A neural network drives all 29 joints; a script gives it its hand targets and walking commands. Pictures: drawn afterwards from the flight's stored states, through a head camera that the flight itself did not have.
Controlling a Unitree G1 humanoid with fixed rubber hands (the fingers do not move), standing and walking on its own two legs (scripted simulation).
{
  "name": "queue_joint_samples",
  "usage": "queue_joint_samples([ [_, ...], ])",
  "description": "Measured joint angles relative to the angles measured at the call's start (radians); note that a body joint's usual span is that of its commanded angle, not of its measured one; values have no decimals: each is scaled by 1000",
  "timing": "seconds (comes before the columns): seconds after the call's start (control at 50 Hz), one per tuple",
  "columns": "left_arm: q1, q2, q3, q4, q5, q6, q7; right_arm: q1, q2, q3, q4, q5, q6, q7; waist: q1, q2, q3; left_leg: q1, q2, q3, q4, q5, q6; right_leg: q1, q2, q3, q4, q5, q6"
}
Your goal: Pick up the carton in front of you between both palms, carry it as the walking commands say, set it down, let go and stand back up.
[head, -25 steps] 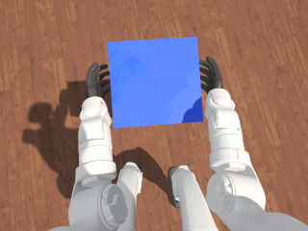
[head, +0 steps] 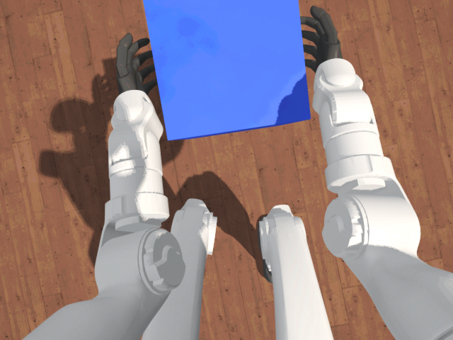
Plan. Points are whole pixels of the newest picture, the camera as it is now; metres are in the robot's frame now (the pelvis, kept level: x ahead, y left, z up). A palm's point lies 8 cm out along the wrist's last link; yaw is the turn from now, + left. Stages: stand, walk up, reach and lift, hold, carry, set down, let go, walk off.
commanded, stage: set down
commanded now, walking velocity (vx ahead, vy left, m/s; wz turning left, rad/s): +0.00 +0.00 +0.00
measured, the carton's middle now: (228, 77) +0.53 +0.03 -0.19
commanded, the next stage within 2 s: none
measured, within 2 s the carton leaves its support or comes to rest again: rests again in 1.08 s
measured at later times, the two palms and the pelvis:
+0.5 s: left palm (158, 101) +0.50 +0.18 -0.25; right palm (297, 68) +0.57 -0.11 -0.26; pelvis -0.01 -0.01 -0.10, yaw +2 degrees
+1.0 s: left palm (163, 102) +0.51 +0.18 -0.30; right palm (291, 69) +0.59 -0.11 -0.31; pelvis -0.01 -0.01 -0.14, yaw +2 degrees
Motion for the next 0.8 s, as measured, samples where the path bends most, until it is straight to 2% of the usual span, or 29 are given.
queue_joint_samples([
  [0.32,-190,54,46,53,-36,-6,5,-260,-120,101,147,37,-5,-12,26,0,179,-174,-8,10,211,-40,-31,-192,28,-1,230,-34,-5],
  [0.58,-318,107,11,113,-132,-28,29,-455,-245,265,278,140,-28,-17,42,21,373,-249,-16,27,385,-92,-41,-272,33,-5,415,-89,-6],
  [0.68,-367,133,-31,157,-184,-34,49,-495,-295,337,307,199,-33,-18,49,32,436,-255,-27,30,441,-112,-44,-274,21,-11,476,-119,-10],
  [0.8,-362,145,-43,191,-205,-51,60,-506,-293,354,350,217,-42,-23,49,33,428,-263,-21,35,483,-132,-38,-278,16,-19,517,-142,-15],
])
